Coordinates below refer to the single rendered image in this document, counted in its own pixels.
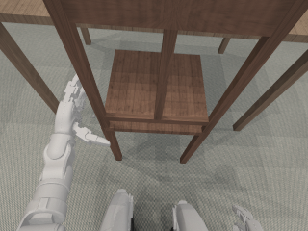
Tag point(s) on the robot left forearm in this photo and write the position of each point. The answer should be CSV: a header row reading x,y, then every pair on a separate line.
x,y
49,201

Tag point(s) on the left robot hand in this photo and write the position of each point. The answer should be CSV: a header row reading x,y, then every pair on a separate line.
x,y
69,110

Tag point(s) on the right robot thigh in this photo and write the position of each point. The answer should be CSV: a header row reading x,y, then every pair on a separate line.
x,y
186,218

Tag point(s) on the table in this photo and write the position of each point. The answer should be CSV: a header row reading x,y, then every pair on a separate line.
x,y
35,12

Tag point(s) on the chair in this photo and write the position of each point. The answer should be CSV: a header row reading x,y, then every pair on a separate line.
x,y
163,92

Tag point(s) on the robot thigh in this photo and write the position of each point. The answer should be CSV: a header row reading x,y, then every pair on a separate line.
x,y
119,211
186,218

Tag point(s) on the right robot hand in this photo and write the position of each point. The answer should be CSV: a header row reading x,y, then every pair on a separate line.
x,y
247,218

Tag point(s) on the left robot thigh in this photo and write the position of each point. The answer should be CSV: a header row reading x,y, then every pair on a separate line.
x,y
119,211

